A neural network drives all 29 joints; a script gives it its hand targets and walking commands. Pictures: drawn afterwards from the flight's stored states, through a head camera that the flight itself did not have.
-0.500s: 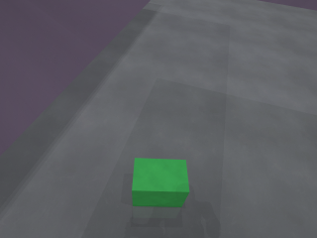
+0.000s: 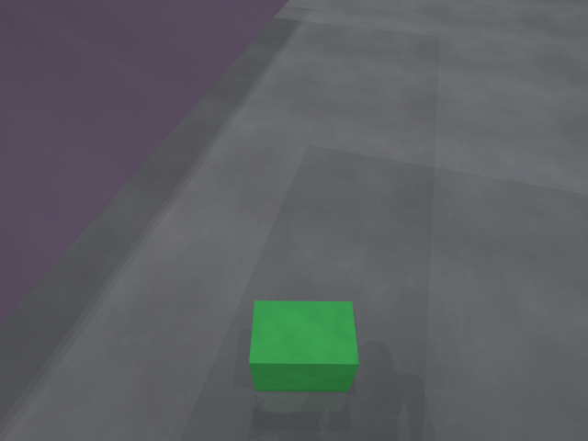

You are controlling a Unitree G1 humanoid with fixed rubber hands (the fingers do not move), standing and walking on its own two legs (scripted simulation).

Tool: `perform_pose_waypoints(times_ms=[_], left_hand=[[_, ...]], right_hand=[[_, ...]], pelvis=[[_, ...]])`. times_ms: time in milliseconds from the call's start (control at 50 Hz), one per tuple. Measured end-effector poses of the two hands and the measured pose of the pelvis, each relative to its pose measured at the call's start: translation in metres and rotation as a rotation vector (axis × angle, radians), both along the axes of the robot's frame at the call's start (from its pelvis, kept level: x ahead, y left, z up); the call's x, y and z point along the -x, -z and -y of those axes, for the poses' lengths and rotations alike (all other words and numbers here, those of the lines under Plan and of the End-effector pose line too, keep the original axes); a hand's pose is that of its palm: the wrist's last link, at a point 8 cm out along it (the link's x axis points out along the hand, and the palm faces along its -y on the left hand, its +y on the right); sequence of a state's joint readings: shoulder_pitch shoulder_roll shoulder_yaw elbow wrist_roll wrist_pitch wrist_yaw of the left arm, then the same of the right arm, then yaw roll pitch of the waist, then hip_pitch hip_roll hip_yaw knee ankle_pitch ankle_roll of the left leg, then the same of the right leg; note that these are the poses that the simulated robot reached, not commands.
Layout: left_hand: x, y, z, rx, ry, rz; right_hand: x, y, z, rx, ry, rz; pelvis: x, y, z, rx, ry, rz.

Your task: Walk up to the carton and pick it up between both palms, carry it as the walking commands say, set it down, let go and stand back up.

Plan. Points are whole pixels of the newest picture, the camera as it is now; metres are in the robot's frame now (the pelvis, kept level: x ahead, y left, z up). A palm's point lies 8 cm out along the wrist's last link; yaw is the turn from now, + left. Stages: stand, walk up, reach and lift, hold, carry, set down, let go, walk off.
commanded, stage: walk up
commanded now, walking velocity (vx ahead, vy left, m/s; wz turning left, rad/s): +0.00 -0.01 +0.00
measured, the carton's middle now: (302, 347) +0.52 -0.03 -0.64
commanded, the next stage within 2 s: none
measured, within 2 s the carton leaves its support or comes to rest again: neither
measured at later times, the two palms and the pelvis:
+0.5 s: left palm out of the picture +0.07 +0.25 -0.12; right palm out of the picture +0.08 -0.25 -0.10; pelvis -0.01 +0.00 +0.01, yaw +0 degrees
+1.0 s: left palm out of the picture +0.06 +0.25 -0.12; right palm out of the picture +0.08 -0.26 -0.10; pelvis -0.01 +0.00 +0.01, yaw +0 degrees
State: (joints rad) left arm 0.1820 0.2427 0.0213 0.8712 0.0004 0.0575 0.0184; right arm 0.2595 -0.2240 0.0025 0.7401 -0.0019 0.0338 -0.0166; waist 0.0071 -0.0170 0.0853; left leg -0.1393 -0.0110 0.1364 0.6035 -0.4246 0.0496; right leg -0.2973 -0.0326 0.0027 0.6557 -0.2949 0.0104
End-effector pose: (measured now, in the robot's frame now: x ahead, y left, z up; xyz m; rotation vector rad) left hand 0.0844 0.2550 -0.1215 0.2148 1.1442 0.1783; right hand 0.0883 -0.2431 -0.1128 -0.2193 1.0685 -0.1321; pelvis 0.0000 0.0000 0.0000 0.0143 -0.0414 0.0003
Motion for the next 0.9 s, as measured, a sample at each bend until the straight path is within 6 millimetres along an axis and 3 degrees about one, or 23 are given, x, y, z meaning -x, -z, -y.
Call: perform_pose_waypoints(times_ms=[160,400,900], left_hand=[[0.011,-0.01,0.009,-0.015,-0.003,-0.016],[0.018,-0.004,0.003,0.015,-0.002,-0.006],[0.021,-0.005,0.005,0.013,-0.002,0.0]], right_hand=[[0.001,-0.006,0.022,0.022,-0.016,-0.024],[0.007,-0.01,0.004,0.015,-0.005,-0.005],[0.01,-0.013,0.017,0.044,-0.014,-0.001]], pelvis=[[0.003,-0.008,0.011,-0.012,-0.004,-0.02],[0.01,-0.007,0.001,0.007,-0.004,0.001],[0.014,-0.007,0.003,0.005,-0.003,0.006]])
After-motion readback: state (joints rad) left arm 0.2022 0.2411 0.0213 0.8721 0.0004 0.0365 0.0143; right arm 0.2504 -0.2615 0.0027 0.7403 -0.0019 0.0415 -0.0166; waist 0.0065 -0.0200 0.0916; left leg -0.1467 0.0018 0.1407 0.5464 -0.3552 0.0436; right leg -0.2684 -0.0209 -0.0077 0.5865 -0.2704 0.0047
